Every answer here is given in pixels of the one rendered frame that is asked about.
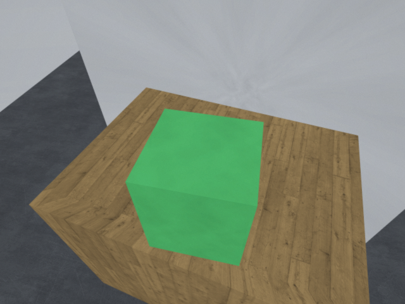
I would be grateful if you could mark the pedestal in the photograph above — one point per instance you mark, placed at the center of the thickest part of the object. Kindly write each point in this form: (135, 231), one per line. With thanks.
(306, 244)

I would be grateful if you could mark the carton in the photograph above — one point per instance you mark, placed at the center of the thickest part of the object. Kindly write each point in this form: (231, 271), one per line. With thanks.
(195, 184)

